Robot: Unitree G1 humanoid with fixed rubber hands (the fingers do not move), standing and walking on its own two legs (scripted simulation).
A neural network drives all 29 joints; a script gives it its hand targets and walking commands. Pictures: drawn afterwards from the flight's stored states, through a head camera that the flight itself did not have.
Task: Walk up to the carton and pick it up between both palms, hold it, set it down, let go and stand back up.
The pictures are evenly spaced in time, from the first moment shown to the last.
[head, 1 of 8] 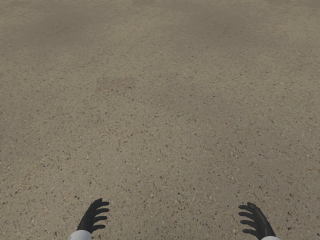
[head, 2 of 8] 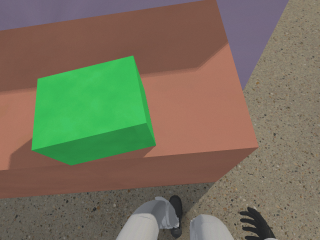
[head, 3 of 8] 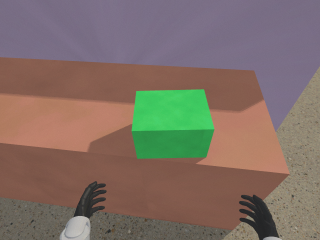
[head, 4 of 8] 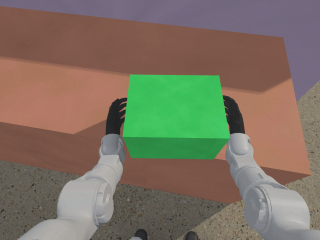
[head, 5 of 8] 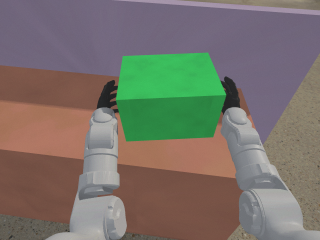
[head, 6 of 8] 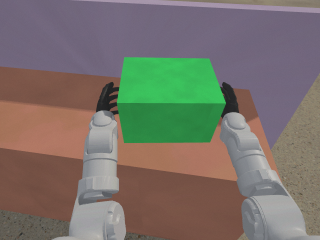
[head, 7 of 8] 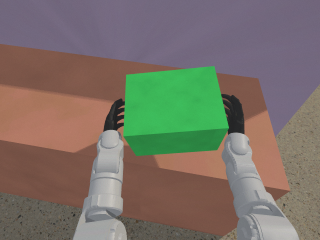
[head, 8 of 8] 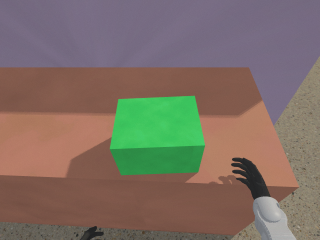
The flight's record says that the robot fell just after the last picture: no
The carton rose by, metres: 0.21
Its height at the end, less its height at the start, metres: +0.00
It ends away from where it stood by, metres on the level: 0.02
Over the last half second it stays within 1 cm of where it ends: yes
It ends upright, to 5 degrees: yes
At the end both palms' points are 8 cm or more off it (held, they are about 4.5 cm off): yes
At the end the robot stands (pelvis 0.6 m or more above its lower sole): yes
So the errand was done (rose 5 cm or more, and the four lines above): yes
